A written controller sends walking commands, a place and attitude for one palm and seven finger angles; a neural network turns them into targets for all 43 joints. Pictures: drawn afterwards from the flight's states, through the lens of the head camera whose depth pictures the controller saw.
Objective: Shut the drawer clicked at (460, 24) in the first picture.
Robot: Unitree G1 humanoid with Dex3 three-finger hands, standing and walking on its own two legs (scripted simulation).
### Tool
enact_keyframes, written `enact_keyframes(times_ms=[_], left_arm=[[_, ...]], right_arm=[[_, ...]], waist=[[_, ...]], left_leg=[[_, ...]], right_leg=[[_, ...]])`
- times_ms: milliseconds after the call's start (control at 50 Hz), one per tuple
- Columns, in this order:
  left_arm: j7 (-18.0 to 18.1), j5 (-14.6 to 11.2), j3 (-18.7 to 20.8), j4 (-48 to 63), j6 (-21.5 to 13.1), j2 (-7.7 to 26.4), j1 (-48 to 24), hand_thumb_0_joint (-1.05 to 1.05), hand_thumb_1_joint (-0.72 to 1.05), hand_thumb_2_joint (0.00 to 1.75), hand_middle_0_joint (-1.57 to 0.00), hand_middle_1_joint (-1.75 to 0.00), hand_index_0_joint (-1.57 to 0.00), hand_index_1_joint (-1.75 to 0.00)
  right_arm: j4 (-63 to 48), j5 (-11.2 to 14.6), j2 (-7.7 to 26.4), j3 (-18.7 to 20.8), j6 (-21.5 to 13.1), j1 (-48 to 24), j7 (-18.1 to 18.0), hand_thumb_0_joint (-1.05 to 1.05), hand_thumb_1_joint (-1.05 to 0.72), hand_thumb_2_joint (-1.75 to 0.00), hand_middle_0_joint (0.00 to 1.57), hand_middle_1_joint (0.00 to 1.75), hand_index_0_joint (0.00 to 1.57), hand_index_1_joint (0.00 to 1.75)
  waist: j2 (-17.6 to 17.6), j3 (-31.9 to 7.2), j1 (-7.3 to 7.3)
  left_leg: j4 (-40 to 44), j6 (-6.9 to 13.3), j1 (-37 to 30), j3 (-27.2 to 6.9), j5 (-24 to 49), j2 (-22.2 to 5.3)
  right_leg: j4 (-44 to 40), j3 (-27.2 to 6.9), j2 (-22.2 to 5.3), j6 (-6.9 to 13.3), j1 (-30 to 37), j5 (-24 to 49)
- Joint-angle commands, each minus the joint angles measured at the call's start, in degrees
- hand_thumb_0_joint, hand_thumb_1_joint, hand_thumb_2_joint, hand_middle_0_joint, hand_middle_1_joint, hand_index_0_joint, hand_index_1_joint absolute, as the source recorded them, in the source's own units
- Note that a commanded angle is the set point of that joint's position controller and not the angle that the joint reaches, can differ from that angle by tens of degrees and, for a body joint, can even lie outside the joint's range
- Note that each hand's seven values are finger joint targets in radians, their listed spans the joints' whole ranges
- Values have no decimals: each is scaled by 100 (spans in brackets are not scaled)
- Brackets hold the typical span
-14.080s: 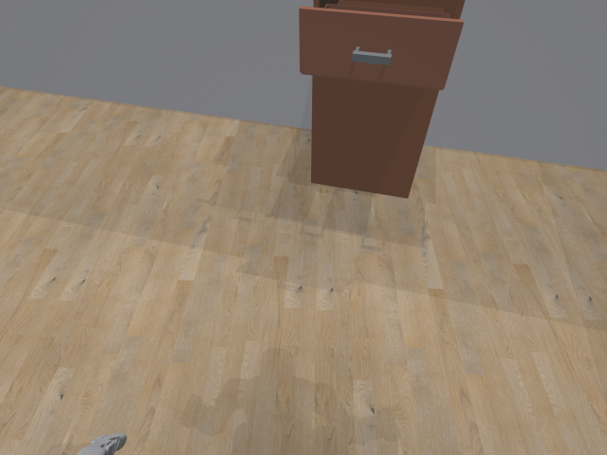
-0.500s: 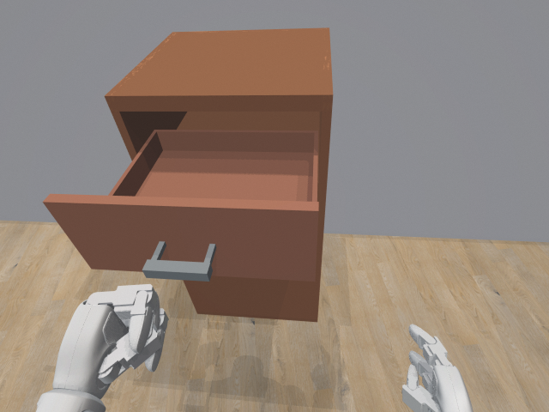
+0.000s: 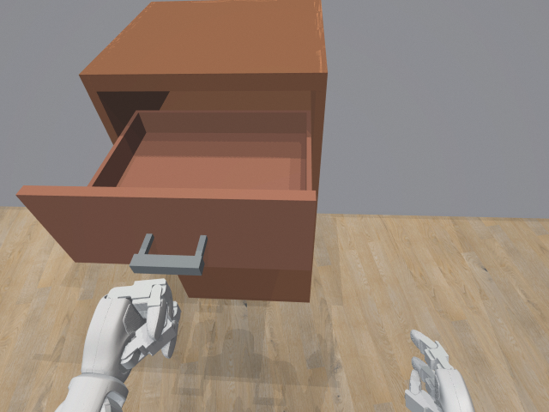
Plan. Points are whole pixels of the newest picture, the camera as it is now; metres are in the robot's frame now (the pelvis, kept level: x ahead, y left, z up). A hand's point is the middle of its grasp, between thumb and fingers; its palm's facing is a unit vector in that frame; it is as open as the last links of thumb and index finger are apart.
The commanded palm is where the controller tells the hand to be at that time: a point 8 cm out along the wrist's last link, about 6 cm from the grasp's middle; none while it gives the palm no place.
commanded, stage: bring the fist close to the handle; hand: left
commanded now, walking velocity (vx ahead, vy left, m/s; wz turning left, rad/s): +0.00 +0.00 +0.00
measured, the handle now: (171, 252) +0.33 +0.19 +0.06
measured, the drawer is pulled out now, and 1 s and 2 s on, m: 0.29 0.29 0.20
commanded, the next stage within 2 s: push the drawer shut in 0.86 s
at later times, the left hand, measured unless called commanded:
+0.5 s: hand (188, 313) +0.24 +0.14 +0.05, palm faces -0.01 -1.00 -0.03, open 3.3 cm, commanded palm +0.21 +0.20 +0.06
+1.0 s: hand (182, 311) +0.24 +0.15 +0.06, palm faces +0.00 -1.00 -0.03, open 3.3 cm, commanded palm +0.22 +0.20 +0.06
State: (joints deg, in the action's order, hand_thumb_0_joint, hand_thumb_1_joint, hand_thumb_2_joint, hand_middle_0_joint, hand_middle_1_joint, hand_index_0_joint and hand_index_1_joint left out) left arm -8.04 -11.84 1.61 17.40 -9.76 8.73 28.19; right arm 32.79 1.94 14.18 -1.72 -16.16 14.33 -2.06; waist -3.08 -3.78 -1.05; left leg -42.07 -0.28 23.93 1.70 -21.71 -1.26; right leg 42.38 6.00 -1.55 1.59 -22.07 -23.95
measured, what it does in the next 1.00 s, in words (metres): stands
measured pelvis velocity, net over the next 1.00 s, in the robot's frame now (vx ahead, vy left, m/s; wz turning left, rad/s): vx -0.01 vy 0.01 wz -0.01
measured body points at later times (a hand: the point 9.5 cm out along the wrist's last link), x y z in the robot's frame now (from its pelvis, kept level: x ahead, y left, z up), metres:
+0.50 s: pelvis -0.01 +0.01 -0.02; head +0.03 -0.01 +0.43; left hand +0.23 +0.19 +0.06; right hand +0.16 -0.23 -0.10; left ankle +0.00 +0.12 -0.71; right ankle -0.02 -0.09 -0.71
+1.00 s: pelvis -0.01 +0.01 -0.02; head +0.03 -0.01 +0.43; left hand +0.23 +0.20 +0.06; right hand +0.16 -0.23 -0.10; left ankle +0.00 +0.12 -0.71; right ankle -0.02 -0.09 -0.71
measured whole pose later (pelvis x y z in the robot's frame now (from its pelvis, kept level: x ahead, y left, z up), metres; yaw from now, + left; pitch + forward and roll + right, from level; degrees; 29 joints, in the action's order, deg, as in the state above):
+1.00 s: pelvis -0.01 +0.01 -0.02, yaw -1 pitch +9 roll +0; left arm -5.6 -11.0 1.9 2.8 -18.1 8.7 17.1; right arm 31.2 1.5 14.1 -1.2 -9.3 13.2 -1.1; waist -2.6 -4.9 0.3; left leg -49.8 0.4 34.4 2.1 -24.3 -1.4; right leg 49.6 5.3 -1.8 1.1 -32.5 -26.0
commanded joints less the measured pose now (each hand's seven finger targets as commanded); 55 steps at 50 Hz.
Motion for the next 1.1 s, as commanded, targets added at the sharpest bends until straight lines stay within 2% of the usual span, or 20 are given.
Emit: enact_keyframes(times_ms=[0, 80, 180, 280, 400, 420, 460, 520, 620, 680, 700, 720, 780, 800, 820, 880, 900, 940, 1020, 1080], left_arm=[[182, 45, 359, 1095, -510, 532, -504, 0, 90, 90, -140, -160, -140, -160], [255, 84, 161, 959, -653, 330, -512, 0, 90, 90, -140, -160, -140, -160], [297, 119, 231, 600, -794, 396, -707, 0, 90, 90, -140, -160, -140, -160], [314, 158, 36, 399, -962, 283, -1331, 0, 90, 90, -140, -160, -140, -160], [357, 183, 363, -163, -1093, 520, -1427, 0, 90, 90, -140, -160, -140, -160], [348, 186, 248, -294, -1102, 382, -1461, 0, 90, 90, -140, -160, -140, -160], [338, 159, 250, -188, -1180, 409, -1804, 0, 90, 90, -140, -160, -140, -160], [355, 132, 346, -85, -1235, 493, -1625, 0, 90, 90, -140, -160, -140, -160], [303, 70, 267, -209, -1190, 390, -1253, 0, 90, 90, -140, -160, -140, -160], [275, 67, 250, -314, -1151, 435, -1686, 0, 90, 90, -140, -160, -140, -160], [286, 78, 307, -317, -1165, 515, -1724, 0, 90, 90, -140, -160, -140, -160], [287, 61, 404, -273, -1182, 551, -1594, 0, 90, 90, -140, -160, -140, -160], [284, 18, 399, -56, -1242, 533, -1577, 0, 90, 90, -140, -160, -140, -160], [304, 49, 481, -137, -1246, 641, -1514, 0, 90, 90, -140, -160, -140, -160], [277, 41, 297, -153, -1252, 453, -1593, 0, 90, 90, -140, -160, -140, -160], [242, 14, 276, -294, -1231, 444, -1676, 0, 90, 90, -140, -160, -140, -160], [246, 49, 395, -302, -1234, 610, -1726, 0, 90, 90, -140, -160, -140, -160], [226, 51, 265, -147, -1215, 451, -1612, 0, 90, 90, -140, -160, -140, -160], [311, 107, 219, -274, -1147, 480, -2072, 0, 90, 90, -140, -160, -140, -160], [362, 119, 220, -348, -1129, 443, -2239, 0, 90, 90, -140, -160, -140, -160]], right_arm=[[-982, -11, 561, 244, -285, -543, 11, 0, -90, -90, 20, 30, 20, 30], [-1052, -27, 566, 255, -211, -495, 54, 0, -90, -90, 20, 30, 20, 30], [-1027, -50, 599, 278, -96, -455, 66, 0, -90, -90, 20, 30, 20, 30], [-1012, -61, 607, 265, -10, -444, 75, 0, -90, -90, 20, 30, 20, 30], [-949, -87, 646, 321, 150, -392, 86, 0, -90, -90, 20, 30, 20, 30], [-967, -90, 632, 315, 189, -397, 93, 0, -90, -90, 20, 30, 20, 30], [-974, -81, 623, 322, 217, -422, 105, 0, -90, -90, 20, 30, 20, 30], [-1013, -78, 604, 326, 250, -411, 110, 0, -90, -90, 20, 30, 20, 30], [-1055, -45, 609, 323, 314, -414, 124, 0, -90, -90, 20, 30, 20, 30], [-1041, -29, 648, 310, 355, -460, 93, 0, -90, -90, 20, 30, 20, 30], [-1030, -40, 663, 326, 358, -450, 75, 0, -90, -90, 20, 30, 20, 30], [-1050, -37, 650, 341, 353, -454, 73, 0, -90, -90, 20, 30, 20, 30], [-1062, -37, 617, 328, 332, -421, 74, 0, -90, -90, 20, 30, 20, 30], [-1031, -44, 638, 325, 341, -424, 67, 0, -90, -90, 20, 30, 20, 30], [-1040, -38, 614, 316, 346, -436, 71, 0, -90, -90, 20, 30, 20, 30], [-1028, -30, 639, 316, 348, -434, 60, 0, -90, -90, 20, 30, 20, 30], [-997, -30, 665, 333, 353, -437, 54, 0, -90, -90, 20, 30, 20, 30], [-1058, -22, 616, 327, 339, -438, 72, 0, -90, -90, 20, 30, 20, 30], [-1008, -30, 649, 301, 381, -438, 68, 0, -90, -90, 20, 30, 20, 30], [-1005, -33, 644, 323, 391, -417, 66, 0, -90, -90, 20, 30, 20, 30]], waist=[[342, -555, 32], [410, -710, 78], [498, -755, 127], [305, -851, 228], [493, -1049, 165], [518, -1047, 179], [323, -1224, 175], [289, -1432, 112], [440, -1127, 154], [449, -851, 260], [593, -867, 261], [479, -1032, 185], [331, -1296, 179], [352, -1228, 164], [370, -1172, 233], [472, -1029, 262], [409, -1091, 244], [218, -1273, 187], [311, -1100, 287], [348, -1260, 261]], left_leg=[[411, 166, -267, -181, 1267, 139], [309, 149, -198, -167, 1291, 131], [171, 143, 6, -154, 1192, 133], [53, 130, 109, -197, 1058, 136], [-124, 131, 352, -160, 1181, 139], [-147, 132, 394, -145, 1177, 153], [-172, 125, 346, -147, 1155, 151], [-142, 134, 268, -139, 1332, 131], [-119, 128, 392, -126, 1289, 110], [-120, 134, 533, -153, 842, 131], [-132, 152, 543, -152, 817, 125], [-132, 145, 487, -133, 877, 131], [-152, 141, 353, -141, 1123, 135], [-148, 142, 399, -157, 1134, 122], [-156, 147, 372, -152, 1115, 123], [-167, 138, 454, -177, 980, 118], [-185, 149, 449, -165, 1009, 120], [-157, 136, 301, -161, 1204, 125], [-158, 134, 367, -210, 1131, 112], [-167, 127, 280, -213, 1196, 109]], right_leg=[[-598, -245, 90, -121, 27, 1615], [-427, -210, 108, -126, -84, 1660], [-332, -261, 114, -125, -215, 1590], [-176, -246, 123, -103, -472, 1383], [-54, -331, 114, -97, -426, 1589], [-26, -333, 109, -105, -460, 1625], [24, -343, 111, -92, -479, 1579], [40, -348, 105, -78, -277, 1771], [-19, -321, 114, -105, -353, 1794], [-111, -365, 118, -119, -606, 1256], [-141, -389, 114, -128, -587, 1212], [-126, -411, 106, -117, -491, 1272], [-37, -371, 104, -101, -357, 1567], [-33, -361, 111, -93, -379, 1558], [-41, -352, 114, -107, -455, 1565], [-60, -349, 119, -119, -551, 1432], [-61, -385, 113, -111, -521, 1433], [4, -335, 103, -86, -419, 1630], [14, -309, 108, -98, -582, 1548], [38, -311, 111, -93, -538, 1609]])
